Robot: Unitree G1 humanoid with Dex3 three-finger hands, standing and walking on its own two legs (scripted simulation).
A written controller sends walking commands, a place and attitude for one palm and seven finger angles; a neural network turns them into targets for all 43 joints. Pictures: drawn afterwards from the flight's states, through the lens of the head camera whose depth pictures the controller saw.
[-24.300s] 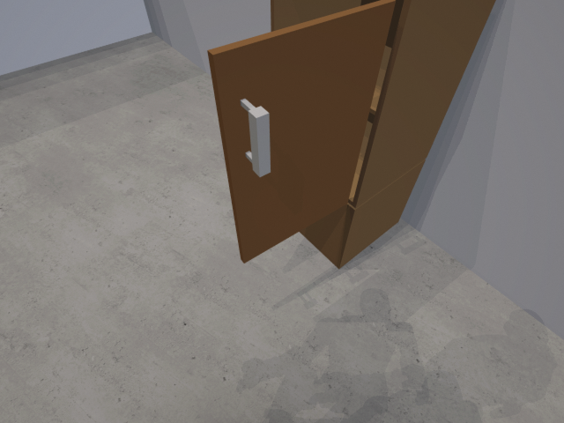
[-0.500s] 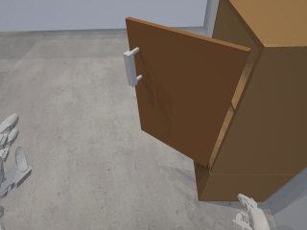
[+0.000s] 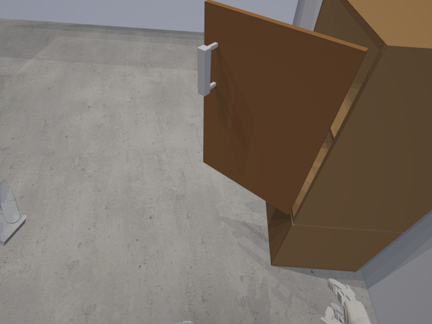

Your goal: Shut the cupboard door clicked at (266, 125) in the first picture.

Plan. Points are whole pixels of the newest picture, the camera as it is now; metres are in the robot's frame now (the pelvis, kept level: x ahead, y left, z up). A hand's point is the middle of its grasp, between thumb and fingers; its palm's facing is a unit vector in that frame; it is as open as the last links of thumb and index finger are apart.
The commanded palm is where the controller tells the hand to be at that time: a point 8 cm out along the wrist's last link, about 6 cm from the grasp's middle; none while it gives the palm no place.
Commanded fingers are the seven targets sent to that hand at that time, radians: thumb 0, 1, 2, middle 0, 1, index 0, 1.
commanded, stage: step back with the hand held close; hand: left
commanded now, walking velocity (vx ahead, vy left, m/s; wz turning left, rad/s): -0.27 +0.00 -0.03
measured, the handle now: (208, 69) +0.73 +0.07 +0.11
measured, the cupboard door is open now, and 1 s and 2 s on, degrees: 55 55 55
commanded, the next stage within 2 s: stop stepping back and stand still in 0.42 s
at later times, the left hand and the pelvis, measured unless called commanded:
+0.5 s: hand out of the picture +0.11 +0.27 +0.18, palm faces +0.44 -0.79 -0.43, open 7.4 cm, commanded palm +0.03 +0.31 +0.20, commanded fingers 0.00 0.90 0.90 -0.20 -0.30 -0.20 -0.30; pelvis -0.10 +0.01 +0.00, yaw +2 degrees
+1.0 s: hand out of the picture +0.00 +0.34 +0.20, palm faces +0.48 -0.84 -0.24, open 7.5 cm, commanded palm -0.09 +0.37 +0.20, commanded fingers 0.00 0.90 0.90 -0.20 -0.30 -0.20 -0.30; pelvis -0.24 +0.07 +0.02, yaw -1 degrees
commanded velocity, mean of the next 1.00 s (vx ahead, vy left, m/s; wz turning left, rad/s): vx -0.09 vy -0.05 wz -0.03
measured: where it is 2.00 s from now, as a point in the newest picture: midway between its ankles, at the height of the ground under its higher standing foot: outside the picture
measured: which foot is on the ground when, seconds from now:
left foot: down 0.00-0.70, up 0.72-0.84, down 0.86-1.00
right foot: down 0.00-0.44, up 0.46-0.68, down 0.70-0.88, up 0.90-1.00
